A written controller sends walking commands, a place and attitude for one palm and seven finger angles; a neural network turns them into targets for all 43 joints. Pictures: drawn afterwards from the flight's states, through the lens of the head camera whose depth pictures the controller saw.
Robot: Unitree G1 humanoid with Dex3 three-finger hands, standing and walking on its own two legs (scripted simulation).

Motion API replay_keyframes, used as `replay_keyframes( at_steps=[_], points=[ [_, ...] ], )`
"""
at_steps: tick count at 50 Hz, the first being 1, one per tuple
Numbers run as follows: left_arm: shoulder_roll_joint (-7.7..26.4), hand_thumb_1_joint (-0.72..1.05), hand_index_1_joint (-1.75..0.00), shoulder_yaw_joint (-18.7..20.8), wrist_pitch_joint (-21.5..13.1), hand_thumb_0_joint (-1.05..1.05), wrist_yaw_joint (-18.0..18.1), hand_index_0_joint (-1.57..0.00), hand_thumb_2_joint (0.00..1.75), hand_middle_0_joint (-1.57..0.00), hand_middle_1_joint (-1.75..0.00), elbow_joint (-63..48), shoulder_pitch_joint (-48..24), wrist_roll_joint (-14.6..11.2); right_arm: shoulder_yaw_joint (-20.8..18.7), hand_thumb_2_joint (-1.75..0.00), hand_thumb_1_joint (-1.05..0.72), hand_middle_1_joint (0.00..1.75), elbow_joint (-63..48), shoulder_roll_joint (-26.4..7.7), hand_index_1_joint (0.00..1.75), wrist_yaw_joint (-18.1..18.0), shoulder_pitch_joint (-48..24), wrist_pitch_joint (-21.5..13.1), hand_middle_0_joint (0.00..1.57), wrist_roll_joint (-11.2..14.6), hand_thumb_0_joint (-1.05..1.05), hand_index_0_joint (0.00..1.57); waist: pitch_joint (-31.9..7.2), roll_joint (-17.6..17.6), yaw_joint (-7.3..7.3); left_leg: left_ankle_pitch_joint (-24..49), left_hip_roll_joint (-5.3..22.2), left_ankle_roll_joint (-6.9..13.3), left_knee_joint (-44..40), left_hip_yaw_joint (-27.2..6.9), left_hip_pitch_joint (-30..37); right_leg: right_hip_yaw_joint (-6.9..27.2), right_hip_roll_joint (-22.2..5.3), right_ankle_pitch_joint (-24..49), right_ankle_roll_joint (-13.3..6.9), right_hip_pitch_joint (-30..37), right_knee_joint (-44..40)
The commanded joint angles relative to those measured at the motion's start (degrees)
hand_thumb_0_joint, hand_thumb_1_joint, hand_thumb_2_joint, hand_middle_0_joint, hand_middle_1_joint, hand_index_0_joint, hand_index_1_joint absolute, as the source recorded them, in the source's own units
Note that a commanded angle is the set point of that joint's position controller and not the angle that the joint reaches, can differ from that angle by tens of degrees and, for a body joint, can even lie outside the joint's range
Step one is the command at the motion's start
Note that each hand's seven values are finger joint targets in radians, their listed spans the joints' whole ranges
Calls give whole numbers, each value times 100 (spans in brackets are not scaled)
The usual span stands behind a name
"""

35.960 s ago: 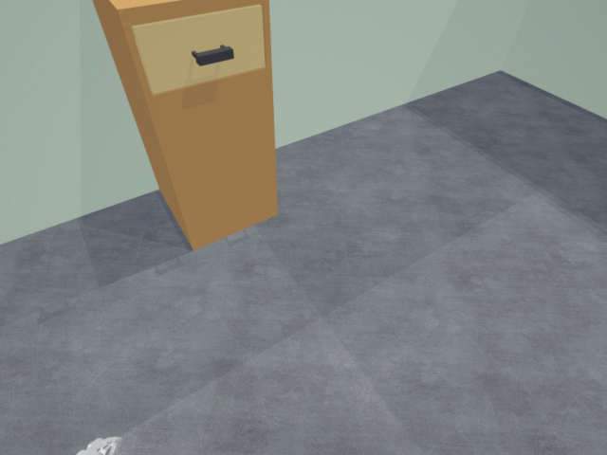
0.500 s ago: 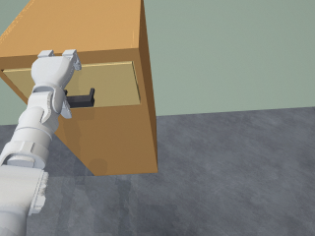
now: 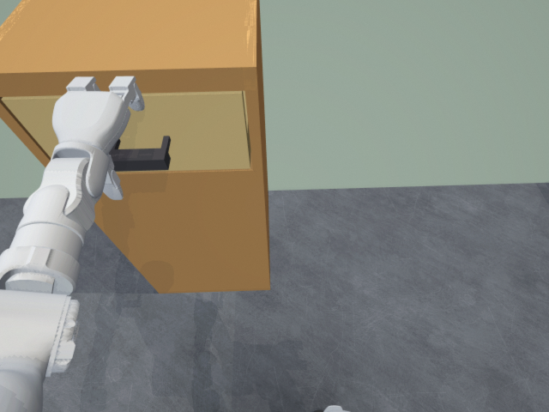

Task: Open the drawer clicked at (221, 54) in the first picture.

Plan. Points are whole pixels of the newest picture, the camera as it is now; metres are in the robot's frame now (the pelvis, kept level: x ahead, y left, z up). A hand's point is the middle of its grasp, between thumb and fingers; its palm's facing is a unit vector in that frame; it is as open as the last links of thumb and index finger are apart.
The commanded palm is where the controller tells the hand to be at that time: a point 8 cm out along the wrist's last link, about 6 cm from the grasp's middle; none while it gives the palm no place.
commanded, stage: re-aim the fingers above the handle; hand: left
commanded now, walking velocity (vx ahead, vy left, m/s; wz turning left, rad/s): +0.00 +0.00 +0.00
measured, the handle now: (138, 150) +0.52 +0.24 +0.04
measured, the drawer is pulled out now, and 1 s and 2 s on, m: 0.00 0.00 0.00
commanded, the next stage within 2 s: lower the fingers behind the handle in 1.00 s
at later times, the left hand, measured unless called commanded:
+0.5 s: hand (135, 164) +0.46 +0.22 +0.08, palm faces -0.05 -0.01 -1.00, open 13.8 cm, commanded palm +0.45 +0.25 +0.16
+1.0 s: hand (99, 149) +0.46 +0.26 +0.11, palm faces -0.07 +0.04 -1.00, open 13.7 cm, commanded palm +0.45 +0.26 +0.16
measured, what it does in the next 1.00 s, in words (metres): stands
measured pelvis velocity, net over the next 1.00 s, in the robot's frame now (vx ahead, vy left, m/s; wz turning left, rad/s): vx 0.00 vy -0.01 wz -0.02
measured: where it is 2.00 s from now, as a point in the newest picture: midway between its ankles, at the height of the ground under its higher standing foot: outside the picture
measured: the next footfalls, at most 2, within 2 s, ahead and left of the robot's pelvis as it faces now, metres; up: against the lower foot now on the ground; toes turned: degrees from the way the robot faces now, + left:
none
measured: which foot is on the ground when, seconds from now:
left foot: down 0.00-1.00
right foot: down 0.00-1.00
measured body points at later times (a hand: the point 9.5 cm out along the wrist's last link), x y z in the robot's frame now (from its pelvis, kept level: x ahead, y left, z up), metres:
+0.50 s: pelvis +0.00 +0.00 +0.00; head +0.07 -0.02 +0.44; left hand +0.46 +0.22 +0.13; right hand +0.06 -0.28 -0.13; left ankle -0.02 +0.11 -0.72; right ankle +0.03 -0.12 -0.72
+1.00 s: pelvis +0.00 -0.01 +0.01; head +0.06 -0.04 +0.45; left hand +0.46 +0.26 +0.16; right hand +0.08 -0.28 -0.13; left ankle -0.02 +0.11 -0.72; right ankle +0.03 -0.12 -0.72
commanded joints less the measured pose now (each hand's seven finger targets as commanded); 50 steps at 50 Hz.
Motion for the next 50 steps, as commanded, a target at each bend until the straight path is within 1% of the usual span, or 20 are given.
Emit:
replay_keyframes(
  at_steps=[1, 4, 8, 11, 12, 16, 17, 21, 22, 25, 28, 29, 30, 33, 35, 39, 43, 45, 48, 50],
  points=[
    [1216, -50, -120, 1, 1228, 0, -134, -30, 30, -30, -120, 186, -2929, -164, -149, -90, -90, 30, -344, -833, 30, 19, 408, -41, 20, 61, 0, 20, -2018, 79, -232, 1693, -107, 12, -628, -9, 939, -36, 217, 1143, -100, 1212, -403],
    [1646, -50, -120, 265, 1292, 0, -558, -30, 30, -30, -120, 231, -2867, -155, -85, -90, -90, 30, -438, -877, 30, -47, 331, 137, 20, 79, 0, 20, -1989, -274, -112, 1749, -144, 83, -696, 30, 855, -14, 197, 1283, -92, 1534, -468],
    [1184, -50, -120, -93, 1117, 0, -1038, -30, 30, -30, -120, 385, -2473, -223, -14, -90, -90, 30, -620, -854, 30, -133, 224, 227, 20, 113, 0, 20, -1215, -723, -158, 1203, -146, 123, -868, 22, 647, -21, 149, 859, -86, 1360, -650],
    [1097, -50, -120, -164, 790, 0, -1229, -30, 30, -30, -120, 146, -2375, -199, 4, -90, -90, 30, -774, -832, 30, -169, 226, 198, 20, 92, 0, 20, -1118, -676, -125, 894, -164, 143, -849, -11, 611, 29, 141, 563, -110, 1228, -655],
    [1293, -50, -120, 23, 652, 0, -1256, -30, 30, -30, -120, 81, -2340, -154, -11, -90, -90, 30, -793, -851, 30, -176, 243, 195, 20, 75, 0, 20, -1208, -633, -83, 927, -154, 147, -826, 4, 613, 59, 134, 585, -122, 1300, -648],
    [926, -50, -120, -180, 213, 0, -1210, -30, 30, -30, -120, -528, -2327, -169, -65, -90, -90, 30, -944, -740, 30, -144, 327, 121, 20, 34, 0, 20, -1559, -201, -62, 989, -158, 123, -665, -1, 816, 95, 149, 605, -143, 1139, -510],
    [1109, -50, -120, 44, 53, 0, -1148, -30, 30, -30, -120, -733, -2483, -199, -106, -90, -90, 30, -939, -750, 30, -146, 396, 113, 20, 13, 0, 20, -1766, -258, -65, 1116, -155, 128, -615, -38, 867, 104, 159, 701, -150, 1239, -471],
    [1502, -50, -120, 467, -331, 0, -623, -30, 30, -30, -120, -1619, -3125, -230, -189, -90, -90, 30, -865, -681, 30, -144, 470, 18, 20, -42, 0, 20, -2411, 296, -71, 1571, -209, 118, -404, -81, 1130, 169, 196, 1116, -165, 1326, -286],
    [1749, -50, -120, 686, -366, 0, -442, -30, 30, -30, -120, -1697, -3316, -208, -204, -90, -90, 30, -804, -707, 30, -143, 513, 1, 20, -64, 0, 20, -2468, 227, -89, 1637, -198, 112, -381, -127, 1086, 149, 211, 1130, -160, 1334, -269],
    [2227, -50, -120, 1119, -229, 0, 90, -30, 30, -30, -120, -1647, -3281, -64, -206, -90, -90, 30, -655, -676, 30, -108, 500, -41, 20, -59, 0, 20, -2697, 449, 25, 1893, -235, 71, -335, -109, 970, 144, 225, 1397, -172, 1526, -135],
    [2158, -50, -120, 1010, 219, 0, 333, -30, 30, -30, -120, -1233, -3168, -29, -192, -90, -90, 30, -492, -687, 30, -38, 456, -40, 20, -62, 0, 20, -2809, 612, 19, 2116, -214, 29, -338, -33, 937, 130, 209, 1652, -156, 1654, -104],
    [2092, -50, -120, 968, 450, 0, 301, -30, 30, -30, -120, -865, -2891, -46, -182, -90, -90, 30, -445, -717, 30, -6, 443, -15, 20, -43, 0, 20, -2670, 448, 54, 2104, -201, 15, -385, -19, 858, 87, 223, 1650, -152, 1690, -119],
    [1804, -50, -120, 668, 654, 0, 215, -30, 30, -30, -120, -643, -2869, -50, -184, -90, -90, 30, -438, -733, 30, 11, 423, -2, 20, -28, 0, 20, -2570, 451, -30, 2054, -179, 19, -421, 38, 871, 82, 218, 1645, -131, 1630, -181],
    [2276, -50, -120, 959, 842, 0, -15, -30, 30, -30, -120, -602, -2844, -153, -134, -90, -90, 30, -441, -816, 30, -19, 341, 107, 20, 9, 0, 20, -2533, 20, 45, 2016, -185, 78, -555, 80, 742, 118, 190, 1795, -82, 2036, -298],
    [2234, -50, -120, 875, 940, 0, -184, -30, 30, -30, -120, -474, -2654, -135, -92, -90, -90, 30, -505, -788, 30, -74, 216, 148, 20, 43, 0, 20, -2384, -266, 83, 1818, -207, 108, -659, 111, 592, 126, 162, 1755, -53, 2237, -370],
    [2443, -50, -120, 1002, 820, 0, -514, -30, 30, -30, -120, -336, -2285, -263, -23, -90, -90, 30, -615, -809, 30, -194, 34, 193, 20, 97, 0, 20, -1949, -550, 164, 1355, -217, 143, -813, 159, 373, 214, 102, 1448, -8, 2423, -545],
    [2437, -50, -120, 944, 482, 0, -686, -30, 30, -30, -120, -419, -2311, -200, -5, -90, -90, 30, -731, -782, 30, -259, 33, 140, 20, 94, 0, 20, -1838, -404, 127, 1180, -192, 146, -832, 170, 368, 290, 56, 1252, -7, 2318, -599],
    [2230, -50, -120, 807, 381, 0, -738, -30, 30, -30, -120, -313, -2085, -124, -27, -90, -90, 30, -776, -781, 30, -264, 68, 102, 20, 83, 0, 20, -1789, -354, 115, 1159, -185, 131, -792, 185, 375, 282, 66, 1245, -17, 2190, -585],
    [1935, -50, -120, 538, 225, 0, -822, -30, 30, -30, -120, -254, -2137, -107, -80, -90, -90, 30, -774, -808, 30, -256, 218, 31, 20, 86, 0, 20, -1723, -465, -76, 1008, -162, 146, -717, 170, 405, 303, 62, 1081, 6, 1930, -646],
    [1556, -50, -120, 175, 102, 0, -885, -30, 30, -30, -120, -449, -2406, -134, -115, -90, -90, 30, -756, -813, 30, -250, 313, -9, 20, 85, 0, 20, -1753, -189, -194, 1027, -190, 151, -646, 131, 597, 273, 93, 1034, -28, 1633, -621]
  ],
)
